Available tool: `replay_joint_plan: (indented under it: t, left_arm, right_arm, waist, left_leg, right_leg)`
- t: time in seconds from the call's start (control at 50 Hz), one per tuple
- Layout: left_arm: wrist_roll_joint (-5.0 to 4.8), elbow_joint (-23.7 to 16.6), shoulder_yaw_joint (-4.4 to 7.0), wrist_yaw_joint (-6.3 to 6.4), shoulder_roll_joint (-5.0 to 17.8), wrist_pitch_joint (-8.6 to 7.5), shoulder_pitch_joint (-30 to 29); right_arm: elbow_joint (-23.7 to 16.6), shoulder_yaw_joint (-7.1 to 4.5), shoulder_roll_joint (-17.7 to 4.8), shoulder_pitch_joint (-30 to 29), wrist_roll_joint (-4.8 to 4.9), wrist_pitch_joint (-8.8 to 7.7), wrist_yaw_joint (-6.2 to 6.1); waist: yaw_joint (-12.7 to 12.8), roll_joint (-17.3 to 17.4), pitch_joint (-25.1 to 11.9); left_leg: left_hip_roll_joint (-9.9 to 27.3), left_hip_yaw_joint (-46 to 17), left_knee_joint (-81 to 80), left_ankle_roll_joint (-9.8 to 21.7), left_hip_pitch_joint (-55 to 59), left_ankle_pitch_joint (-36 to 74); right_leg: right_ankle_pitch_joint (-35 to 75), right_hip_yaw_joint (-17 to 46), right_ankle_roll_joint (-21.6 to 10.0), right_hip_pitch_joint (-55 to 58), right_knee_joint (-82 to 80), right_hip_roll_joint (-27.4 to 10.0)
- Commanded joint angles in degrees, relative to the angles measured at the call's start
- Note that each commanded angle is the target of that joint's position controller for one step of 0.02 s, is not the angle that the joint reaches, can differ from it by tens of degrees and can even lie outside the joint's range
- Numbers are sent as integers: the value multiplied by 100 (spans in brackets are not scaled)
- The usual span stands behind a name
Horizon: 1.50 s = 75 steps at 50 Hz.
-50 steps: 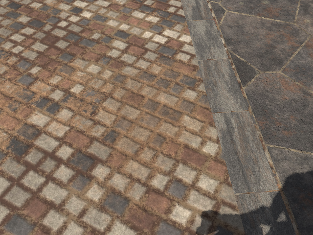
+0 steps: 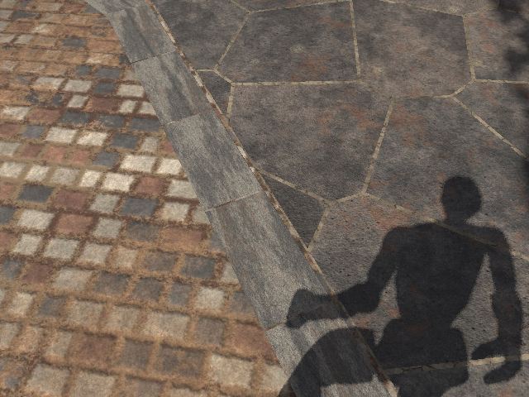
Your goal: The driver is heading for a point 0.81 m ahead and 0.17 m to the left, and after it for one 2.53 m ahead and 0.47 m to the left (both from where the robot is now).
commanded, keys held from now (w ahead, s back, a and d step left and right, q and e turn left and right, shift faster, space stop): w+q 0.54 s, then w+e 0.46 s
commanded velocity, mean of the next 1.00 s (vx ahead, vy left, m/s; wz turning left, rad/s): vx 0.50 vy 0.00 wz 0.23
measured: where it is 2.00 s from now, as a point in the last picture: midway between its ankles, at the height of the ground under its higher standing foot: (223, 211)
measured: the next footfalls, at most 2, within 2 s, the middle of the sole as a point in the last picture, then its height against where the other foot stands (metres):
left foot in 0.38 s outside the picture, level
right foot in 0.94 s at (253, 313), level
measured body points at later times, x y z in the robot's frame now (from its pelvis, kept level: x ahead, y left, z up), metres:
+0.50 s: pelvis +0.25 +0.09 -0.01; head +0.29 +0.11 +0.44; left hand +0.28 +0.38 -0.13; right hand +0.46 -0.14 -0.11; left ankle +0.30 +0.17 -0.74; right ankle +0.18 -0.10 -0.64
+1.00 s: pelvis +0.55 +0.12 -0.02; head +0.59 +0.12 +0.43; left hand +0.66 +0.41 -0.11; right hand +0.68 -0.14 -0.14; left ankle +0.33 +0.18 -0.67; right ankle +0.67 +0.07 -0.74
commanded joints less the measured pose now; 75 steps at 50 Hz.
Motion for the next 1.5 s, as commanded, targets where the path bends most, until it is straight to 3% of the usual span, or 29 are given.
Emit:
replay_joint_plan:
  t: [0.02,0.16,0.28,0.32,0.36,0.38,0.4,0.42,0.44,0.46,0.52,0.68,0.82,0.88,0.92,0.94,0.96,0.98,1.02,1.04,1.08,1.24,1.34,1.4,1.42,1.44,1.46,1.48,1.5]
  left_arm:
    - [33,-112,199,5,534,-216,-22]
    - [39,292,322,207,854,-180,276]
    - [-124,556,426,260,1132,25,656]
    - [-158,557,462,277,1290,100,564]
    - [-211,514,478,304,1416,195,382]
    - [-190,477,420,322,1306,189,425]
    - [65,202,194,284,570,97,842]
    - [-39,43,86,211,496,-161,738]
    - [-287,-118,206,155,966,-301,-58]
    - [-305,-190,179,157,911,-368,-229]
    - [-23,-32,263,218,956,-235,-2]
    - [-68,-101,93,133,522,-39,-735]
    - [-175,-401,47,-122,566,-96,-1426]
    - [-152,-438,79,-221,646,-104,-1148]
    - [-110,-227,257,-183,959,-60,-150]
    - [-102,-62,390,-124,1250,-35,692]
    - [-80,-53,541,-60,1870,-21,1311]
    - [-171,12,449,-77,1593,-32,1447]
    - [-139,-126,314,-16,1125,20,910]
    - [-115,-207,269,-12,1031,42,576]
    - [-51,-363,209,19,903,53,232]
    - [-182,-183,297,235,1166,131,677]
    - [-179,26,253,274,1047,220,1102]
    - [-133,36,264,264,1076,261,955]
    - [-112,-10,213,244,936,251,875]
    - [-25,-142,114,235,730,227,808]
    - [-170,-127,7,225,393,151,1675]
    - [-209,-61,43,222,777,105,1572]
    - [-233,-157,131,205,1083,91,902]
  right_arm:
    - [-315,-104,-174,280,-5,121,-30]
    - [-748,-67,-44,-818,-80,119,110]
    - [-1291,-31,-77,-1732,-72,124,322]
    - [-1392,-101,-208,-1610,-71,144,354]
    - [-1204,-316,-558,-543,-44,168,328]
    - [-952,-537,-975,415,-41,195,237]
    - [-890,-703,-1710,694,-18,213,123]
    - [-1130,-608,-1652,695,-65,101,170]
    - [-1089,-473,-1173,646,-115,20,220]
    - [-1088,-417,-983,379,-100,-27,219]
    - [-1369,-262,-531,-511,-169,-26,156]
    - [-1026,-217,-627,-42,-177,-118,-11]
    - [-634,-246,-761,235,-188,-89,-19]
    - [-630,-285,-883,44,-174,-3,-85]
    - [-701,-296,-980,-153,-171,82,-142]
    - [-771,-250,-908,-175,-190,87,-186]
    - [-980,-82,-424,409,-315,-30,-149]
    - [-970,29,-249,425,-306,-204,-50]
    - [-1247,-43,-703,-548,-14,-431,83]
    - [-1294,-49,-670,-748,-129,-454,62]
    - [-1323,-114,-674,-628,-278,-357,13]
    - [-1579,25,-219,-1584,-279,-240,-36]
    - [-1680,-25,-383,-2033,-191,-371,120]
    - [-1587,-124,-550,-1543,-200,-438,121]
    - [-1461,-211,-724,-963,-253,-464,86]
    - [-1373,-296,-1034,-36,-316,-468,44]
    - [-1071,-445,-1460,612,-302,-382,78]
    - [-1041,-330,-952,698,-123,-354,118]
    - [-1078,-240,-661,381,-109,-327,103]
  waist:
    - [-68,-745,-217]
    - [180,-492,235]
    - [467,-436,510]
    - [289,-594,270]
    - [-371,-655,-411]
    - [-814,-413,-930]
    - [-442,1114,-1311]
    - [-378,1069,-2334]
    - [-656,369,-1795]
    - [-467,223,-1165]
    - [172,9,-560]
    - [-165,216,-166]
    - [-448,100,316]
    - [-213,210,82]
    - [345,266,-624]
    - [746,53,-1109]
    - [597,-1188,-1919]
    - [575,-1677,-2460]
    - [674,-647,-1140]
    - [454,-159,-628]
    - [100,-321,-376]
    - [403,-621,-206]
    - [603,-738,-203]
    - [265,-933,-268]
    - [-23,-872,-679]
    - [-436,-381,-1483]
    - [-221,1423,-2152]
    - [-346,1193,-1850]
    - [-443,548,-982]
  left_leg:
    - [345,-290,66,-34,-691,630]
    - [247,-142,-1838,-16,-1184,2211]
    - [130,405,-2808,288,-1390,1577]
    - [-177,750,-2909,489,-840,1018]
    - [-740,1104,-3177,784,717,834]
    - [-866,829,-3456,1014,2346,1142]
    - [642,-1834,-3686,1807,4297,1007]
    - [1488,-4594,-4840,2584,5135,-28]
    - [1364,-4000,-5138,2155,4883,136]
    - [1160,-3179,-5077,1932,4124,554]
    - [565,-1871,-5275,1602,2197,1875]
    - [258,-437,-5672,1202,1960,2557]
    - [850,-212,-5579,1070,3201,2462]
    - [900,90,-4974,866,3517,4234]
    - [646,428,-3592,651,3388,6137]
    - [426,606,-2270,437,2542,5607]
    - [-363,713,54,21,339,2618]
    - [-1084,-122,1128,-106,-1101,-1242]
    - [-394,-411,1035,104,-1759,-466]
    - [-195,-315,481,94,-1562,-182]
    - [14,-283,-186,-25,-904,109]
    - [-356,18,-2980,-477,-292,2209]
    - [-463,-80,-3865,-282,-148,2283]
    - [-545,96,-4243,80,505,1710]
    - [-403,20,-4278,314,1461,1829]
    - [458,-863,-4064,732,2948,1970]
    - [1575,-3277,-4343,1734,4899,909]
    - [1753,-4139,-4854,1688,4829,-353]
    - [1525,-3385,-4977,1433,4111,-520]
  right_leg:
    - [1121,1054,-916,619,-1725,-1515]
    - [1424,-61,-753,1053,-1907,-1478]
    - [1784,-442,-592,2067,-1525,-1794]
    - [3366,-619,-460,2232,-915,-1786]
    - [4934,-857,-255,2035,726,-1570]
    - [4247,-921,-12,1143,2181,-1313]
    - [-241,-803,377,-1311,4393,-545]
    - [-2473,695,427,-2481,5493,237]
    - [-1992,1118,272,-3080,5597,-74]
    - [-1462,1063,144,-3136,5176,-313]
    - [-675,1081,222,-1996,4123,-759]
    - [1621,715,446,-2009,1692,-676]
    - [1456,698,41,-2586,710,-444]
    - [716,465,-223,-2099,601,-156]
    - [537,75,-469,-612,514,324]
    - [865,513,-706,839,461,156]
    - [745,2996,-1643,3088,464,-1310]
    - [-216,5308,-2170,4054,-600,-1914]
    - [-747,4028,-1589,2843,-880,-1559]
    - [-217,3519,-1475,1918,-1002,-1357]
    - [668,3008,-1420,944,-1246,-1023]
    - [1268,2026,-1046,90,-1172,-371]
    - [894,2585,-925,953,-671,-756]
    - [1784,2754,-769,1295,-123,-839]
    - [2336,2553,-620,1158,560,-561]
    - [1601,2148,-419,441,2036,-231]
    - [-1077,1486,29,-1685,3983,634]
    - [-2159,1718,55,-2543,4688,404]
    - [-1702,1716,53,-2823,4898,165]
